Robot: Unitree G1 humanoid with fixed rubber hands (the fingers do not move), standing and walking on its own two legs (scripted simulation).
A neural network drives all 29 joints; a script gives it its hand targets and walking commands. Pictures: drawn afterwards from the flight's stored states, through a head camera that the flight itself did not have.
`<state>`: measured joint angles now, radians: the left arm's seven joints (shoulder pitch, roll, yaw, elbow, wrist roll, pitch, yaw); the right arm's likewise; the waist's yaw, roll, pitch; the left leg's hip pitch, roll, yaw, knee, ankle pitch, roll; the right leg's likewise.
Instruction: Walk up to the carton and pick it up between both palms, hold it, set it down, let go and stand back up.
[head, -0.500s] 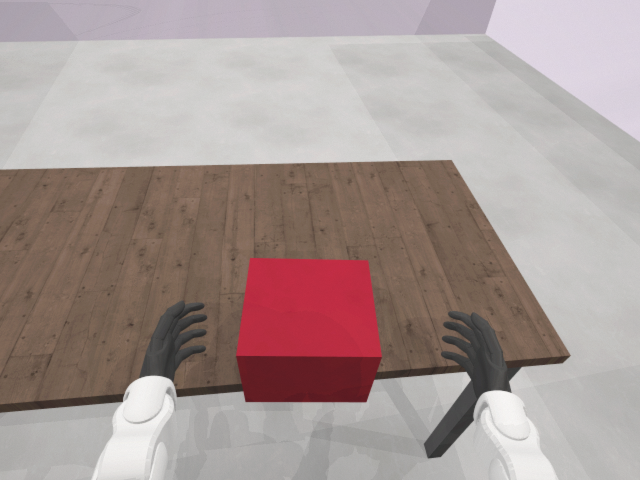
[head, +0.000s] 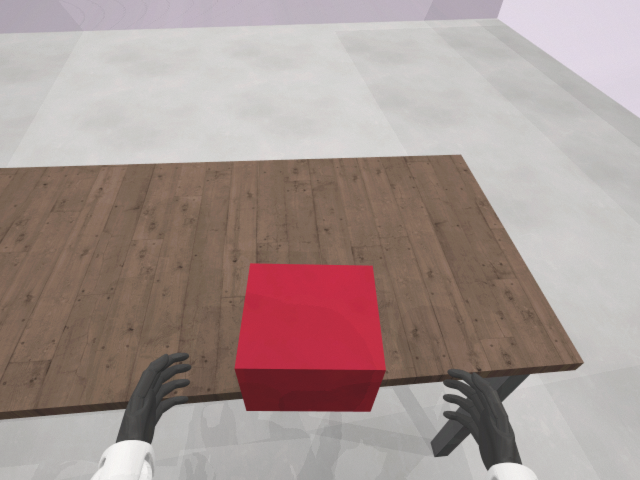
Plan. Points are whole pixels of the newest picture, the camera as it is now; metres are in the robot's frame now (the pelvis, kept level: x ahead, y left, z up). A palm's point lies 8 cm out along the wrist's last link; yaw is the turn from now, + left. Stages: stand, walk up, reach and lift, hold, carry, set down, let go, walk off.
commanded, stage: set down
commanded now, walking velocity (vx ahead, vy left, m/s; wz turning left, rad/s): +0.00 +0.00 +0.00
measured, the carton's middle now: (310, 337) +0.31 +0.04 -0.04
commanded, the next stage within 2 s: let go in 1.28 s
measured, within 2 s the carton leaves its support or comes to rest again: neither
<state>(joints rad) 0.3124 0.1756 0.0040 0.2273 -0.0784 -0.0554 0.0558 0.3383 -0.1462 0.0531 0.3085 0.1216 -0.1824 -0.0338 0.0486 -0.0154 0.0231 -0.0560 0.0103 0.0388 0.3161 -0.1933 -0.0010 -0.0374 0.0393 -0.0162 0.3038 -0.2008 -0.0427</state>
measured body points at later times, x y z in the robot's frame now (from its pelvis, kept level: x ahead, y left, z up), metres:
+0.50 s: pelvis +0.01 +0.00 +0.00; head +0.00 +0.01 +0.45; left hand +0.18 +0.23 -0.05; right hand +0.19 -0.20 -0.06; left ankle -0.01 +0.12 -0.75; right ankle -0.02 -0.09 -0.75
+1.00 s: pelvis -0.01 +0.00 +0.00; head -0.03 -0.01 +0.45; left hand +0.19 +0.23 -0.04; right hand +0.17 -0.22 -0.09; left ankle -0.01 +0.12 -0.75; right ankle -0.02 -0.09 -0.75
